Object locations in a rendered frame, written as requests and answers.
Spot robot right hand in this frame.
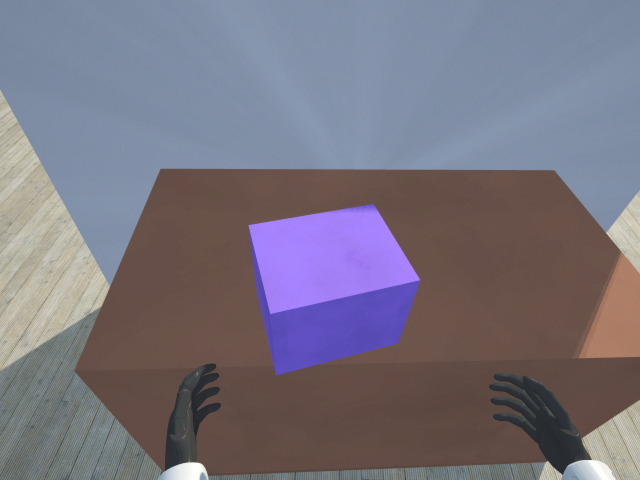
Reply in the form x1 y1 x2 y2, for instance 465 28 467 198
489 372 592 475

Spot robot right forearm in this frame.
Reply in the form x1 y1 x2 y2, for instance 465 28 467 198
561 460 616 480

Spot pedestal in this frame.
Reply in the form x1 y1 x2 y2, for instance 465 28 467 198
74 169 640 476

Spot robot left hand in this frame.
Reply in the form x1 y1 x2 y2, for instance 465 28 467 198
165 364 221 471

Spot carton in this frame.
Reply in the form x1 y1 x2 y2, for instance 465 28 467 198
248 204 420 375

